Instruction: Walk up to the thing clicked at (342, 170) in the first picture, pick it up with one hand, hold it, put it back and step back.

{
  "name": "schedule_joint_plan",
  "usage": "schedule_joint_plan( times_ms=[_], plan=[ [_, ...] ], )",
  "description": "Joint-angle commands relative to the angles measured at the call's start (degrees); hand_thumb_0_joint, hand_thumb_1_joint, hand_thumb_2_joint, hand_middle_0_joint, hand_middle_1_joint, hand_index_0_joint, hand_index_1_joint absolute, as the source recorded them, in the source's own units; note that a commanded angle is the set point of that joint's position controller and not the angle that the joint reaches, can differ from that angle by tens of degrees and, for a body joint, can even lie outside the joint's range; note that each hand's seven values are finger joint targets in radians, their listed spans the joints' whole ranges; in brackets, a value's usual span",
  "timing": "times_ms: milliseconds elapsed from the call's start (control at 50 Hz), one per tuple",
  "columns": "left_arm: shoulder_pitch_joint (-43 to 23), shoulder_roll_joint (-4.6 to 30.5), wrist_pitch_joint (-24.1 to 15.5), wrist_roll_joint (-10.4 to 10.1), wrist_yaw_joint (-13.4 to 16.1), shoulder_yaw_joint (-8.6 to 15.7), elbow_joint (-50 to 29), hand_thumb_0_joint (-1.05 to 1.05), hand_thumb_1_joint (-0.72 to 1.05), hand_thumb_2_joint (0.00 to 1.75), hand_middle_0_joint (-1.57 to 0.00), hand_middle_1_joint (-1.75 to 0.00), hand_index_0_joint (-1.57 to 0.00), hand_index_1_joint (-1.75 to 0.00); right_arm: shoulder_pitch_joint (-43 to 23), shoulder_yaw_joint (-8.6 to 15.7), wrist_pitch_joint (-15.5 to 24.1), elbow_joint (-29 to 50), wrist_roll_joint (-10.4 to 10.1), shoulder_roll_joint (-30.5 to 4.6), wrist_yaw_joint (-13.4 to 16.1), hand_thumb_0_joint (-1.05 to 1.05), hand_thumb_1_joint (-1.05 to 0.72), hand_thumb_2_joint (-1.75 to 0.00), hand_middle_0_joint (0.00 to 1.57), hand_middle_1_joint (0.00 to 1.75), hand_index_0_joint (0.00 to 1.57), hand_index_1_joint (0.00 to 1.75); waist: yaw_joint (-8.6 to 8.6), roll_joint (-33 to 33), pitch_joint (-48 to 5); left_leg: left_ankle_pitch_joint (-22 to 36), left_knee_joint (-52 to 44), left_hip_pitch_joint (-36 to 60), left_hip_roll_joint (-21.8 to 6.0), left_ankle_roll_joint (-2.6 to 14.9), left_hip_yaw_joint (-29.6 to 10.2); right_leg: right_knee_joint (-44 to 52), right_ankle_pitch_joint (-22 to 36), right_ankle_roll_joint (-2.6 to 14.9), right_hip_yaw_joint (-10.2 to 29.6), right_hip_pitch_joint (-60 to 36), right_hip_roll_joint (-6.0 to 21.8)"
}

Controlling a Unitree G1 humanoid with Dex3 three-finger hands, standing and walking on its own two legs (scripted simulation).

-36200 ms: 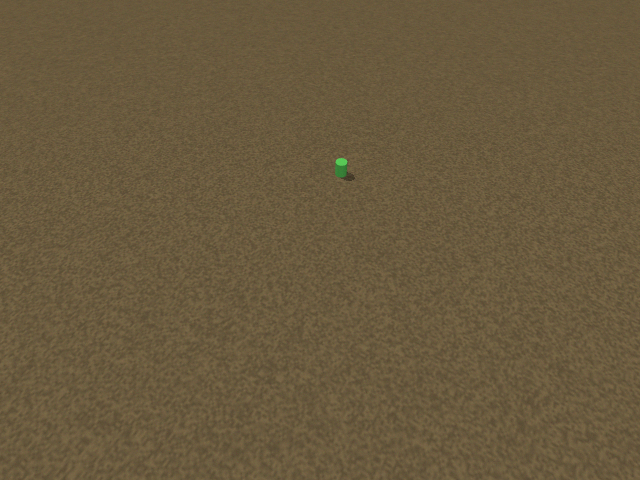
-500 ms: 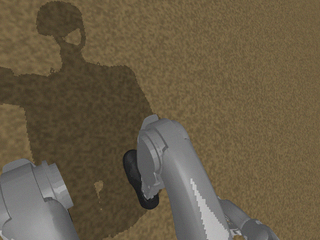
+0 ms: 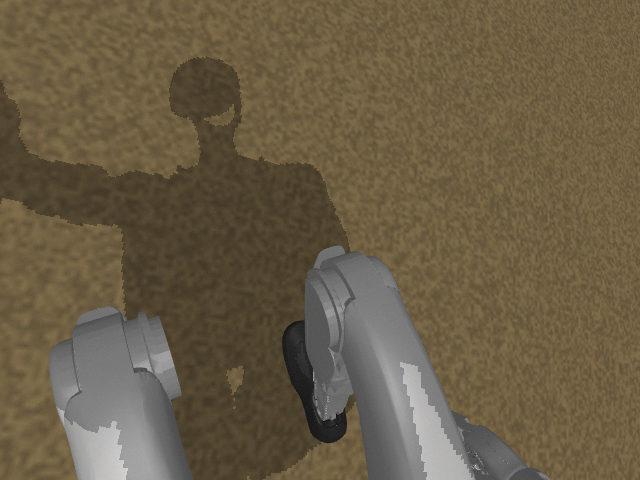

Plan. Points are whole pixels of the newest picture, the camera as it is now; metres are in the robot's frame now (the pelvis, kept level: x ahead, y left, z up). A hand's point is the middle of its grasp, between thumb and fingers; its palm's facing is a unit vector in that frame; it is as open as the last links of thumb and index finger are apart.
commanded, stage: withdraw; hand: left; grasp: from above
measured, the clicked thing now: out of the picture +0.46 +0.34 -0.28
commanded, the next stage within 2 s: home in 0.56 s
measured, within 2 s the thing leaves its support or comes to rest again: neither
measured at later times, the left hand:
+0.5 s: hand out of the picture +0.43 +0.34 -0.10, palm faces -0.50 -0.10 -0.86, open 13.8 cm
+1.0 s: hand out of the picture +0.41 +0.35 -0.06, palm faces -0.34 -0.26 -0.90, open 11.6 cm
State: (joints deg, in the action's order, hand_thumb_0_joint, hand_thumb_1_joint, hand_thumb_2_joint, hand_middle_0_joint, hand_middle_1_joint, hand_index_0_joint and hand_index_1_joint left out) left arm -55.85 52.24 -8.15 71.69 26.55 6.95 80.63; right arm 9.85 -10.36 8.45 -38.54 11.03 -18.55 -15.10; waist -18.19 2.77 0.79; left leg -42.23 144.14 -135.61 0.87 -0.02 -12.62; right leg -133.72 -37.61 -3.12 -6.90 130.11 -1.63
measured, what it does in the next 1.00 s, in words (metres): rises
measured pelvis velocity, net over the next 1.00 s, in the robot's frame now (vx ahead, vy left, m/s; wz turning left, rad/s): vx -0.01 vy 0.00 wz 0.10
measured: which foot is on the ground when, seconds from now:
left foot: down 0.00-1.00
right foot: down 0.00-1.00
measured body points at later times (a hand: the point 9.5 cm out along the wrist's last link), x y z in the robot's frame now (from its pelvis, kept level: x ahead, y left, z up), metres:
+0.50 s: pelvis -0.02 -0.01 +0.04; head +0.21 +0.09 +0.42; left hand +0.45 +0.34 -0.05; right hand +0.07 -0.29 -0.04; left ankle +0.05 +0.12 -0.28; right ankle +0.11 -0.13 -0.28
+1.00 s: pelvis -0.01 +0.00 +0.07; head +0.21 +0.08 +0.46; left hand +0.43 +0.36 -0.01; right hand +0.08 -0.25 -0.04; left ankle +0.05 +0.12 -0.28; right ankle +0.11 -0.13 -0.28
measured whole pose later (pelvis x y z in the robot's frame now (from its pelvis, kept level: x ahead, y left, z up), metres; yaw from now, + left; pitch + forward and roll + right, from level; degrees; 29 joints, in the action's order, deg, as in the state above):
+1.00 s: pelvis -0.01 +0.00 +0.07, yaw +6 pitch +37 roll -9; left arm -42.6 39.7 -5.4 55.9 8.4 5.6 56.7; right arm 12.6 -2.0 -2.0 -37.3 2.8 -14.3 -7.6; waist -10.6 -3.1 -7.6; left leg -39.6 129.1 -126.6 1.0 1.1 -6.4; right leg -122.7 -37.3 -3.3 -2.3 122.5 0.4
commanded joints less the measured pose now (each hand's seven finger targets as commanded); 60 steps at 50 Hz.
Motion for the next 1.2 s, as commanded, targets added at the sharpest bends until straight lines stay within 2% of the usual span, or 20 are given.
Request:
schedule_joint_plan(
  times_ms=[0,60,120,240,320,400,560,620,640,660,680,700,740,760,860,960,1000,1040,1140,1180],
  plan=[
    [-13.5,8.3,2.6,-3.7,-5.2,-1.3,-13.8,0.0,-0.53,1.01,-0.07,-1.01,-0.07,-1.01,11.5,9.0,-2.6,-0.1,-3.0,-16.7,0.6,0.0,-0.9,-0.9,0.2,0.3,0.2,0.3,2.42,-29.7,-42.2,17.9,-21.7,35.3,-0.9,0.02,7.0,12.8,15.7,5.45,-4.3,-20.1,-1.6],
    [-16.3,5.0,2.7,-5.6,-10.8,-3.7,-20.0,0.0,-0.55,1.02,-0.08,-1.01,-0.07,-1.02,12.4,10.8,-5.2,0.5,-4.8,-15.8,1.8,0.0,-0.91,-0.91,0.2,0.3,0.2,0.3,1.97,-26.1,-43.4,15.7,-24.1,36.0,-0.4,0.32,7.2,15.6,14.0,5.87,-3.2,-22.1,-1.3],
    [-18.4,2.5,1.9,-6.9,-15.1,-5.5,-19.6,0.0,-0.53,1.02,-0.09,-1.0,-0.08,-1.02,12.6,11.4,-7.1,1.1,-5.7,-14.9,3.9,0.0,-0.91,-0.91,0.2,0.3,0.2,0.3,0.49,-19.2,-39.1,11.3,-24.7,32.3,0.1,1.02,7.5,18.5,10.1,5.9,-2.3,-21.4,-1.0],
    [-17.1,4.1,-1.6,-6.5,-18.3,-5.7,-13.8,0.0,-0.5,1.0,-0.11,-0.99,-0.1,-1.0,10.9,9.6,-9.0,2.6,-5.7,-12.8,8.2,0.0,-0.9,-0.9,0.2,0.3,0.2,0.3,1.55,-12.7,-33.4,8.1,-25.5,27.9,0.7,1.71,9.7,22.2,5.5,5.62,-0.6,-24.1,-0.4],
    [-18.9,6.2,-4.0,-5.0,-17.2,-5.7,-10.7,0.0,-0.49,1.0,-0.11,-0.98,-0.11,-0.99,9.9,7.9,-9.3,2.7,-5.5,-12.3,9.6,0.0,-0.9,-0.9,0.2,0.3,0.2,0.3,1.85,-14.8,-34.8,8.8,-25.8,29.2,0.6,1.62,9.8,20.9,6.4,5.51,-0.4,-23.3,-0.3],
    [-20.5,6.5,-6.3,-3.0,-14.3,-6.2,-5.3,0.0,-0.48,0.98,-0.11,-0.98,-0.11,-0.98,9.6,6.4,-9.2,2.1,-4.7,-12.5,10.3,0.0,-0.9,-0.9,0.2,0.3,0.2,0.3,0.73,-15.5,-32.6,6.5,-25.5,27.4,0.6,1.75,9.3,19.7,4.6,5.32,-0.9,-21.3,-0.4],
    [-26.6,15.7,-8.8,1.6,-6.3,-0.3,-6.4,0.0,-0.5,0.98,-0.11,-0.98,-0.11,-0.98,10.6,5.9,-8.5,2.2,-2.6,-13.9,9.8,0.0,-0.9,-0.9,0.2,0.3,0.2,0.3,1.87,-25.1,-41.5,10.7,-22.9,33.9,0.3,0.72,9.0,14.5,8.4,5.53,-2.3,-19.9,-0.6],
    [-25.1,16.2,-7.5,2.1,-4.3,1.7,-8.9,0.0,-0.42,0.9,-0.19,-0.9,-0.19,-0.9,11.7,6.8,-8.1,2.3,-2.5,-14.2,9.4,0.0,-0.88,-0.89,0.2,0.3,0.2,0.3,2.84,-28.1,-44.7,12.8,-23.1,36.8,0.4,0.35,9.0,13.2,10.5,5.56,-2.9,-19.1,-0.1],
    [-24.7,15.7,-6.8,1.8,-4.1,2.1,-10.2,0.0,-0.44,0.94,-0.15,-0.95,-0.15,-0.94,12.2,7.3,-7.8,2.1,-2.6,-14.1,9.3,0.0,-0.9,-0.9,0.2,0.3,0.2,0.3,3.12,-29.5,-46.4,13.8,-23.2,38.4,0.4,0.31,9.1,13.2,11.3,5.54,-2.9,-18.8,0.0],
    [-24.6,14.5,-6.2,1.5,-4.1,1.6,-11.1,0.0,-0.36,0.92,-0.23,-0.87,-0.22,-0.86,12.6,7.8,-7.6,1.9,-2.7,-14.3,9.1,0.0,-0.88,-0.89,0.2,0.3,0.2,0.3,2.79,-30.2,-46.6,14.0,-23.5,39.3,0.3,0.16,8.8,12.9,11.5,5.72,-3.0,-17.8,0.2],
    [-24.9,14.5,-5.6,0.8,-4.3,1.7,-14.2,0.0,-0.43,0.93,-0.15,-0.93,-0.16,-0.93,12.8,8.1,-7.5,1.8,-2.9,-13.9,8.9,0.0,-0.9,-0.9,0.2,0.3,0.2,0.3,3.38,-31.6,-49.9,14.5,-24.0,40.4,0.2,0.16,8.9,13.0,12.1,5.77,-2.9,-19.2,0.0],
    [-23.6,14.3,-4.8,0.3,-4.5,1.9,-14.9,0.0,-0.35,0.88,-0.23,-0.85,-0.21,-0.85,13.3,8.8,-7.5,1.6,-3.4,-14.2,8.9,0.0,-0.88,-0.89,0.2,0.3,0.2,0.3,3.6,-31.4,-50.6,15.3,-24.6,41.2,0.3,0.16,8.8,13.2,12.8,5.76,-2.8,-19.2,0.2],
    [-20.6,11.3,-3.0,-1.5,-5.8,1.1,-15.3,0.0,-0.23,0.91,-0.24,-0.69,-0.22,-0.69,14.5,9.7,-7.5,1.1,-3.8,-13.5,8.5,0.0,-0.88,-0.89,0.2,0.3,0.2,0.3,3.56,-29.5,-50.2,15.4,-25.3,40.8,0.2,0.4,8.9,14.4,13.1,5.67,-2.7,-20.2,0.2],
    [-20.4,12.2,-2.4,-2.6,-6.5,2.0,-18.0,0.0,-0.17,0.87,-0.23,-0.61,-0.21,-0.63,14.9,10.4,-7.6,1.0,-4.3,-13.7,8.4,0.0,-0.89,-0.9,0.2,0.3,0.2,0.3,4.65,-29.6,-52.2,16.0,-25.8,41.3,0.3,0.56,9.3,15.1,13.6,5.59,-2.3,-21.6,0.3],
    [-8.9,7.2,0.9,-10.2,-12.5,2.3,-26.7,0.0,0.17,0.84,-0.21,-0.47,-0.2,-0.48,15.4,13.5,-8.8,2.3,-6.9,-12.5,8.1,0.0,-0.89,-0.9,0.2,0.3,0.2,0.3,8.7,-27.5,-55.0,16.7,-31.8,45.7,0.2,0.58,8.6,18.8,13.1,5.63,-1.1,-25.7,0.5],
    [3.9,0.5,4.4,-22.3,-19.1,2.1,-39.4,0.0,0.57,0.8,-0.19,-0.32,-0.19,-0.33,12.2,14.6,-10.0,4.5,-9.3,-11.1,8.8,0.0,-0.9,-0.9,0.2,0.3,0.2,0.3,9.8,-18.5,-49.6,15.0,-36.5,45.3,0.0,1.4,7.3,25.3,11.8,5.34,0.0,-29.0,0.3],
    [9.0,-3.9,5.7,-27.2,-21.6,0.6,-43.9,0.0,0.73,0.84,-0.19,-0.3,-0.19,-0.31,10.6,14.6,-9.9,5.2,-9.9,-10.4,9.3,0.0,-0.9,-0.9,0.2,0.3,0.2,0.3,9.78,-16.3,-46.7,13.8,-38.8,44.7,0.1,1.53,7.2,27.7,11.6,5.28,0.4,-31.6,0.5],
    [13.7,-5.3,6.9,-31.3,-23.5,0.4,-48.5,0.0,0.89,0.9,-0.2,-0.3,-0.2,-0.3,8.8,14.6,-9.8,6.3,-10.6,-9.3,9.9,0.0,-0.9,-0.9,0.2,0.3,0.2,0.3,10.75,-14.4,-46.4,13.1,-41.2,45.6,-0.4,1.88,7.6,30.2,11.7,4.87,1.1,-35.6,0.3],
    [21.2,-9.8,8.7,-39.9,-24.7,0.2,-60.7,0.0,0.9,0.9,-0.2,-0.3,-0.2,-0.3,5.2,15.2,-8.7,8.7,-11.8,-8.1,11.5,0.0,-0.9,-0.9,0.2,0.3,0.2,0.3,11.93,-13.3,-43.5,9.6,-48.0,51.3,-1.0,1.71,7.4,36.6,9.4,4.79,2.0,-40.1,0.8],
    [24.1,-10.8,9.6,-41.9,-24.3,0.8,-63.6,0.0,0.9,0.9,-0.2,-0.3,-0.2,-0.3,3.5,15.1,-8.1,9.3,-12.1,-7.9,12.3,0.0,-0.9,-0.9,0.2,0.3,0.2,0.3,12.59,-14.7,-43.2,9.3,-51.3,55.2,-1.3,1.22,6.6,37.9,9.4,4.82,2.2,-41.5,0.9]
  ],
)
